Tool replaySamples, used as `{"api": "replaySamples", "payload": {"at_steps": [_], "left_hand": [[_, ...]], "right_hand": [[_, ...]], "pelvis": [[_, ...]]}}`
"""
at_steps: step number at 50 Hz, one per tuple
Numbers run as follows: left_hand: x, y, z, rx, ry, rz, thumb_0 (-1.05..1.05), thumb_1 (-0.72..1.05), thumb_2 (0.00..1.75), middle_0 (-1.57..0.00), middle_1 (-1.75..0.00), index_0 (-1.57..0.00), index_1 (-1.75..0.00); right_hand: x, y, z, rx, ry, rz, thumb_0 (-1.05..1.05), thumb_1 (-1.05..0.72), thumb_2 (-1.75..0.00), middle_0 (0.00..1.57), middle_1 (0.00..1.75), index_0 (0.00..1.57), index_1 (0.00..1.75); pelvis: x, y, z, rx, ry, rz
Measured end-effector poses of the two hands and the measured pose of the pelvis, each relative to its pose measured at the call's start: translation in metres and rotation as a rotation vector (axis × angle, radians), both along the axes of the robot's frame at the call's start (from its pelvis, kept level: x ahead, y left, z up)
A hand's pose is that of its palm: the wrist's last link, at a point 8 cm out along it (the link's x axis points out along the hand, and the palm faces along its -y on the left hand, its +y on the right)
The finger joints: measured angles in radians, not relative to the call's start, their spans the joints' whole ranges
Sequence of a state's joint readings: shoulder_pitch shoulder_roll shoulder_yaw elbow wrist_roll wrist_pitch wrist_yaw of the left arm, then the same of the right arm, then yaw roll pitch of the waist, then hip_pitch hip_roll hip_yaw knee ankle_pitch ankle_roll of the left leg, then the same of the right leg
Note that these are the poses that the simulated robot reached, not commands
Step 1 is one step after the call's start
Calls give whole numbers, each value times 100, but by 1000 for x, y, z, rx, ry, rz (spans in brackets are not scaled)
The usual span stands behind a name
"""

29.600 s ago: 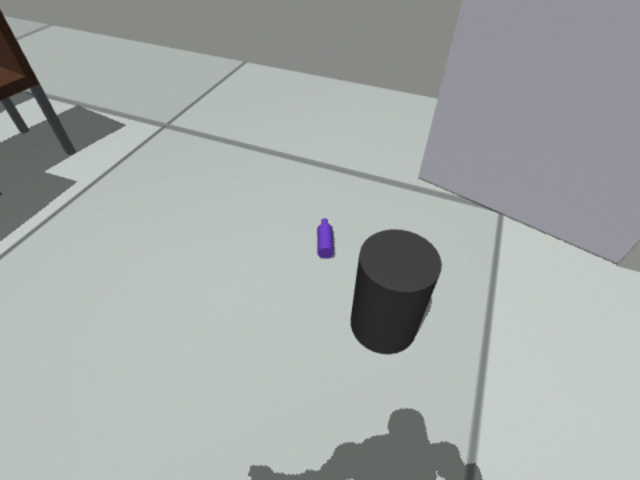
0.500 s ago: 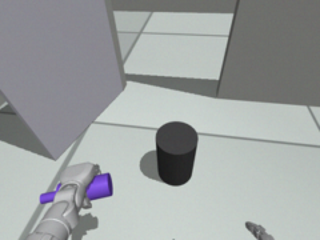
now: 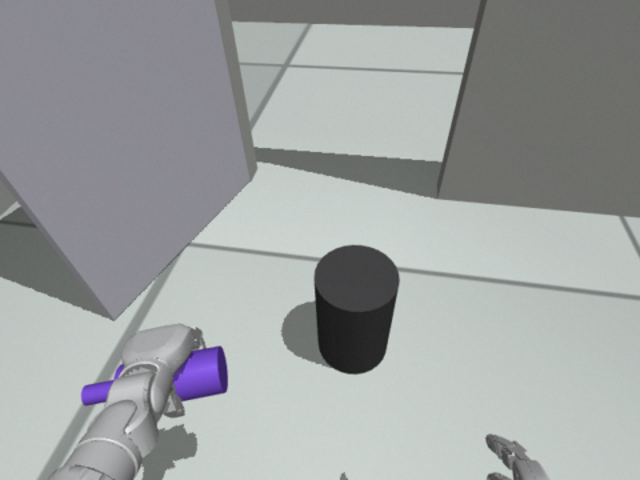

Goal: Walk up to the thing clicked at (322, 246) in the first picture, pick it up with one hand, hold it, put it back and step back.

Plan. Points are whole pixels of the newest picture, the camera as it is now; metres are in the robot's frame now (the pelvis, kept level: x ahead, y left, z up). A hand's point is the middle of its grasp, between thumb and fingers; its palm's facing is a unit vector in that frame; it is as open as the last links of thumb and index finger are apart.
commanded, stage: hold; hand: left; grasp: from above
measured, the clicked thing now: (155, 381) +0.29 +0.25 -0.07
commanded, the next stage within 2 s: crouch in 0.22 s
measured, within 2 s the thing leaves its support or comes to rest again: neither
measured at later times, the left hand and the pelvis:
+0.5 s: hand (170, 380) +0.29 +0.22 -0.05, palm faces -0.45 -0.10 -0.89, open 9.4 cm; pelvis +0.00 +0.00 +0.00, yaw +0 degrees
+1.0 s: hand (205, 393) +0.35 +0.23 -0.26, palm faces -0.40 +0.00 -0.91, open 9.4 cm; pelvis -0.04 +0.01 -0.14, yaw +0 degrees
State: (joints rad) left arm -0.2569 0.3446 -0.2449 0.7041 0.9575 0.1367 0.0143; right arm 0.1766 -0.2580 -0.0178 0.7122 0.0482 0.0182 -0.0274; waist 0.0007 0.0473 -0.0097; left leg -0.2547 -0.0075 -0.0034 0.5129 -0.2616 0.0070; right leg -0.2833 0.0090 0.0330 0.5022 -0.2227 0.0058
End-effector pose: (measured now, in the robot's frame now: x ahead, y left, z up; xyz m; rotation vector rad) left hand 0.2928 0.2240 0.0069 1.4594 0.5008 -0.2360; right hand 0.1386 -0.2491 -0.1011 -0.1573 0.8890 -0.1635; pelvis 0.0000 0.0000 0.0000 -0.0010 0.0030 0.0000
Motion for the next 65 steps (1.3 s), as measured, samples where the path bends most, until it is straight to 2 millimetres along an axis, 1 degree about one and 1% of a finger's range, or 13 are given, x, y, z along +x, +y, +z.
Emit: {"api": "replaySamples", "payload": {"at_steps": [13, 21, 25, 29, 35, 39, 42, 46, 51, 54, 59, 62, 65], "left_hand": [[2, 5, 2, 11, -17, 5, 0, 7, 46, -72, -59, -74, -56], [4, 3, 4, 11, -16, -2, 0, 7, 48, -72, -57, -74, -54], [2, 2, -4, 12, -4, -10, 0, 7, 49, -73, -56, -74, -53], [-2, 1, -21, 17, 19, -21, 0, 6, 50, -74, -54, -75, -51], [-3, 3, -62, 39, 62, -28, 0, 6, 49, -74, -54, -76, -51], [4, 4, -99, 54, 63, -45, 0, 6, 48, -74, -55, -75, -52], [16, 6, -130, 63, 31, -60, 0, 7, 47, -73, -56, -74, -53], [37, 6, -167, 90, -20, -75, 0, 9, 45, -72, -57, -73, -54], [68, 8, -214, 98, -58, -32, 0, 10, 44, -70, -58, -72, -54], [80, 7, -242, 89, -64, 1, 0, 10, 45, -70, -57, -71, -54], [89, 7, -291, 77, -12, 15, 0, 11, 44, -70, -56, -72, -53], [90, 8, -321, 72, 18, 18, 0, 11, 44, -71, -55, -72, -51], [89, 10, -352, 61, 44, 18, 0, 11, 43, -71, -53, -73, -50]], "right_hand": [[-6, -2, -1, -6, 23, -10, 1, -90, -90, 20, 30, 20, 30], [-8, -1, -1, -2, 24, -14, 1, -90, -90, 20, 30, 20, 30], [-9, 0, -1, -1, 27, -12, 1, -89, -90, 20, 30, 20, 30], [-15, -2, -3, -8, 51, -9, 1, -89, -89, 20, 30, 20, 30], [-36, -10, -15, -43, 137, -8, 1, -88, -89, 20, 30, 20, 30], [-60, -20, -36, -83, 211, -14, 1, -88, -89, 20, 30, 21, 30], [-81, -29, -60, -117, 265, -31, 1, -88, -89, 20, 30, 21, 30], [-110, -35, -98, -147, 337, -69, 1, -89, -89, 20, 30, 20, 30], [-144, -30, -148, -149, 411, -105, 1, -88, -89, 20, 30, 20, 30], [-159, -23, -177, -132, 445, -120, 1, -88, -89, 20, 30, 20, 30], [-172, -9, -221, -94, 483, -127, 1, -88, -89, 20, 30, 20, 30], [-173, -3, -245, -78, 492, -115, 1, -88, -89, 20, 30, 21, 30], [-168, 0, -267, -72, 496, -88, 1, -88, -89, 20, 30, 21, 30]], "pelvis": [[1, 2, 1, -2, -1, 0], [1, 3, 1, -2, -3, 1], [0, 2, 1, -1, -1, 1], [-3, 1, -1, -1, 14, 4], [-11, 0, -11, -5, 88, 13], [-18, 0, -33, -12, 186, 17], [-24, 2, -59, -19, 266, 15], [-32, 5, -97, -28, 359, 12], [-41, 7, -145, -32, 468, 4], [-45, 9, -171, -34, 516, 2], [-51, 10, -209, -39, 578, 3], [-53, 10, -230, -41, 607, 6], [-53, 9, -250, -45, 637, 10]]}}
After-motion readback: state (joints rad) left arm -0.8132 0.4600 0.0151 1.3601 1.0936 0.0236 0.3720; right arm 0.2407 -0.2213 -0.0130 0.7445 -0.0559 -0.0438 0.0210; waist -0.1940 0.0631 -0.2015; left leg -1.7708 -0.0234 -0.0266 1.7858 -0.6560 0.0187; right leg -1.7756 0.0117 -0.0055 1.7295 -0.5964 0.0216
